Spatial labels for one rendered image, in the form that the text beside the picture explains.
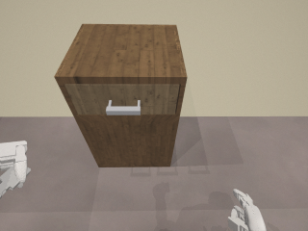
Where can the drawer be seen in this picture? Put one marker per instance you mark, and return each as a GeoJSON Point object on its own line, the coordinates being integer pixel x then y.
{"type": "Point", "coordinates": [93, 99]}

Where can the handle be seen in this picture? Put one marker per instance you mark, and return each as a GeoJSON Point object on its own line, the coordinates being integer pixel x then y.
{"type": "Point", "coordinates": [123, 110]}

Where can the left robot hand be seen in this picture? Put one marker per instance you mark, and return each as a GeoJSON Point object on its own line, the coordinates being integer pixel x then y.
{"type": "Point", "coordinates": [15, 162]}

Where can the right robot hand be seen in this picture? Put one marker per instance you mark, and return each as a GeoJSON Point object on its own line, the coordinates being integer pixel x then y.
{"type": "Point", "coordinates": [249, 219]}

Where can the cabinet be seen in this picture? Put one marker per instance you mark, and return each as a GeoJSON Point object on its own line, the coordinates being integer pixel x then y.
{"type": "Point", "coordinates": [126, 54]}

